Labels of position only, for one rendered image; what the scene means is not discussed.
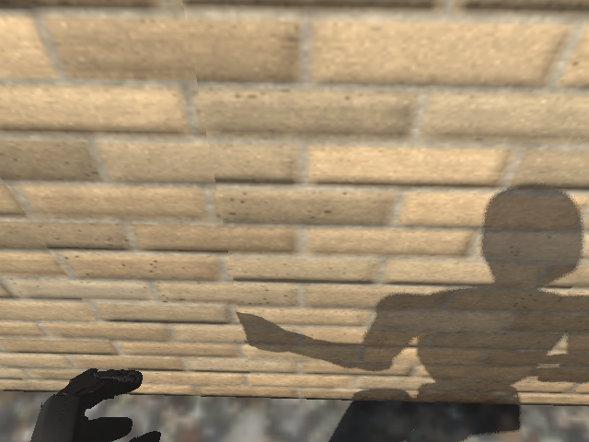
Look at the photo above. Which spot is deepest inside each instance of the robot left hand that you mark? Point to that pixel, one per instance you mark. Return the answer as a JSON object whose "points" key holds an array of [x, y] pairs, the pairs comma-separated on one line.
{"points": [[62, 417]]}

